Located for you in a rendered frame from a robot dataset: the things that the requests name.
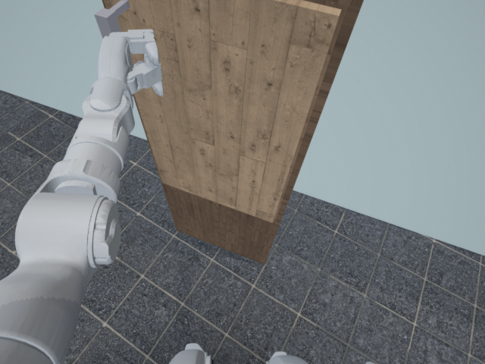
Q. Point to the cupboard door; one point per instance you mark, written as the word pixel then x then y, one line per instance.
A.
pixel 238 77

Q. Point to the handle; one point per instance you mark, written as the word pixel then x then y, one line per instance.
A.
pixel 107 19

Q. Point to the robot left hand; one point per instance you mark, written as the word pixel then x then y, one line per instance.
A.
pixel 115 60

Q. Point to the robot left thigh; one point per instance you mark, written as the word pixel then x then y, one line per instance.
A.
pixel 192 356

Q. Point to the robot left shin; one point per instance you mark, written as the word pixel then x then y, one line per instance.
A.
pixel 193 346

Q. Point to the left robot forearm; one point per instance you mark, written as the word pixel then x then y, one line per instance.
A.
pixel 97 152

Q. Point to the left robot upper arm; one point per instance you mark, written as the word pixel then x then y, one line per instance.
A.
pixel 63 239

